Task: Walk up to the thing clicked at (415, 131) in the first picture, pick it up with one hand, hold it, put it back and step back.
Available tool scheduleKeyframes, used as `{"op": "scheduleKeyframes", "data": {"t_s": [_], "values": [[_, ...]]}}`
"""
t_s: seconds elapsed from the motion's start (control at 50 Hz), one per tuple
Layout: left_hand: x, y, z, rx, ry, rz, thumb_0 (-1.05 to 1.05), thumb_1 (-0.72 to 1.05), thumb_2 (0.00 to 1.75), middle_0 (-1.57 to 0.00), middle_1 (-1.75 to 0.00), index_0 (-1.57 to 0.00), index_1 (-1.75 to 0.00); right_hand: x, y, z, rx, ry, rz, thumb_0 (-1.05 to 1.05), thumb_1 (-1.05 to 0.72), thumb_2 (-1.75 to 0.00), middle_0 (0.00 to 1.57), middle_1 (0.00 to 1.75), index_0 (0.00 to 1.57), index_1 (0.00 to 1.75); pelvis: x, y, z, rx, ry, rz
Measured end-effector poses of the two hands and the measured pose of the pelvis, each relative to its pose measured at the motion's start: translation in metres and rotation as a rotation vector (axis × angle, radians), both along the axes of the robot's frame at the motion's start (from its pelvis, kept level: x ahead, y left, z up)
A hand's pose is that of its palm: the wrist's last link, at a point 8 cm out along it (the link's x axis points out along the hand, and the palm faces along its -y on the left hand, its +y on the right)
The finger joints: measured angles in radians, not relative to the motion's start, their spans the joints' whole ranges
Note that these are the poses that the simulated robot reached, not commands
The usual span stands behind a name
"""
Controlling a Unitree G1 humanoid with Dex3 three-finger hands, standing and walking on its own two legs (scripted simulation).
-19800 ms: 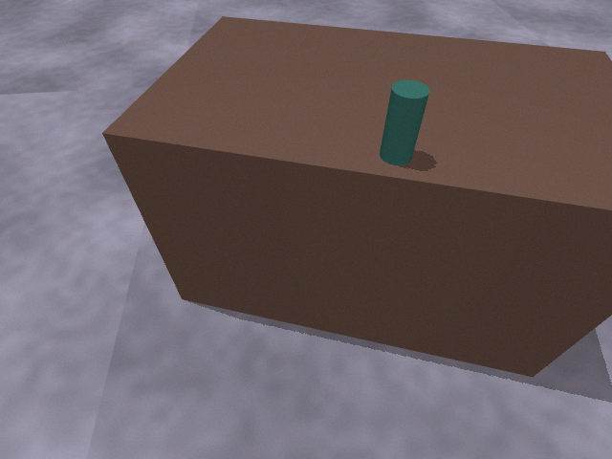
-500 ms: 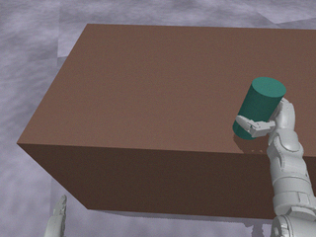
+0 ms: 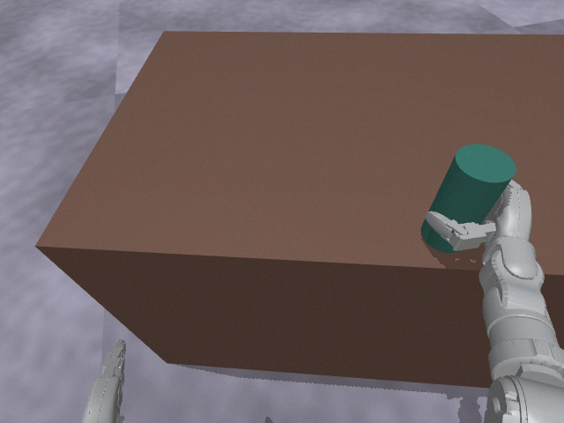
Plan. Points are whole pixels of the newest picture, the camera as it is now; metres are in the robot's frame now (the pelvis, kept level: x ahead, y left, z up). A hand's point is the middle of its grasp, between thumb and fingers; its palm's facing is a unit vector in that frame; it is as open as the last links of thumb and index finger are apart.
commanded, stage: lower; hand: right
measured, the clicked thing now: (461, 202) +0.42 -0.21 +0.08
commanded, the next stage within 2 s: loosen in 0.30 s
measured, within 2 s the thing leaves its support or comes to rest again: rests again in 0.14 s
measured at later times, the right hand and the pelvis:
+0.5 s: hand (460, 210) +0.42 -0.22 +0.06, palm faces +0.23 +0.97 +0.02, open 10.0 cm; pelvis -0.01 +0.00 -0.01, yaw +0 degrees
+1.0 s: hand (460, 209) +0.43 -0.23 +0.06, palm faces +0.23 +0.97 +0.01, open 14.7 cm; pelvis -0.01 +0.00 -0.02, yaw +0 degrees
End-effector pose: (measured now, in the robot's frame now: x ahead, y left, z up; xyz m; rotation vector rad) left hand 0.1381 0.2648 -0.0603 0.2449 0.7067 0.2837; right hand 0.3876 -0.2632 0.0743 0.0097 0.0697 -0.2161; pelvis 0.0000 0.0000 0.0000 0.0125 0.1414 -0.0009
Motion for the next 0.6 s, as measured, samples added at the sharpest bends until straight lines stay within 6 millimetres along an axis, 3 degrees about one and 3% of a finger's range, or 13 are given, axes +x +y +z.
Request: {"op": "scheduleKeyframes", "data": {"t_s": [0.48,0.6], "values": [[-0.009,-0.005,0.0,0.016,-0.016,-0.033,-0.01,-0.54,0.06,-0.06,-0.04,-0.05,-0.05,0.005,-0.007,-0.014,0.011,-0.033,-0.014,0.0,0.47,-1.15,0.73,1.08,0.76,1.08,-0.007,-0.003,-0.013,0.004,0.044,-0.002],[-0.012,-0.006,0.001,0.018,-0.023,-0.038,-0.01,-0.52,0.05,-0.06,-0.05,-0.06,-0.04,0.005,-0.008,-0.014,0.008,-0.034,-0.015,0.0,0.43,-1.0,0.79,0.97,0.82,0.97,-0.01,-0.003,-0.015,0.004,0.047,-0.002]]}}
